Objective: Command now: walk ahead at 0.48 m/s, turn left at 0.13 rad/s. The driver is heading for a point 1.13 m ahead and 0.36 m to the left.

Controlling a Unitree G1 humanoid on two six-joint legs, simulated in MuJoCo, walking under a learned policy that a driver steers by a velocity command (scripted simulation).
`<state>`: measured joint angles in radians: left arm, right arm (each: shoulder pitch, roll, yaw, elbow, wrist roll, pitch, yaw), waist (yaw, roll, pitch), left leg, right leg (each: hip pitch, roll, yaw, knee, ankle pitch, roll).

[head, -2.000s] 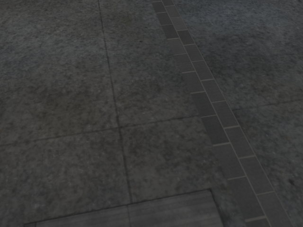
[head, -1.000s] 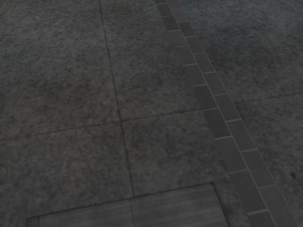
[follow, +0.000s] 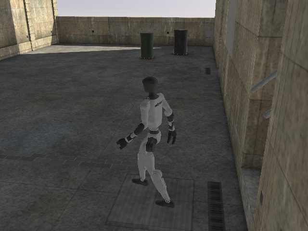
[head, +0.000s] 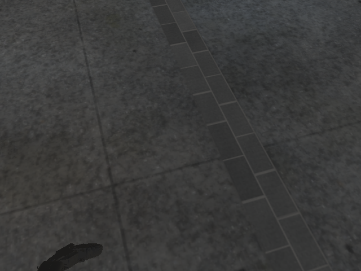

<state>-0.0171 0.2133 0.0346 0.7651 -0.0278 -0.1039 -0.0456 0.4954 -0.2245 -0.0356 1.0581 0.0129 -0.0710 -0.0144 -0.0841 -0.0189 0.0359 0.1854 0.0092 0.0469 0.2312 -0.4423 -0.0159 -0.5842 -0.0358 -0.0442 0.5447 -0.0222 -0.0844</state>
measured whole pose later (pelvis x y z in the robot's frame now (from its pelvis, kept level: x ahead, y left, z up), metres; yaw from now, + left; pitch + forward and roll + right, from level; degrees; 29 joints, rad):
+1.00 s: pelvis +0.53 +0.11 +0.03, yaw +31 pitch +3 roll +0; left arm 0.01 0.27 0.05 0.72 0.00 -0.11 -0.01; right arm 0.34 -0.27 -0.08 0.76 0.02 -0.06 -0.01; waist -0.07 -0.05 0.02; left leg -0.11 -0.10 -0.14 0.37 -0.29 0.08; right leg -0.64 -0.06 0.08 0.57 0.05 0.05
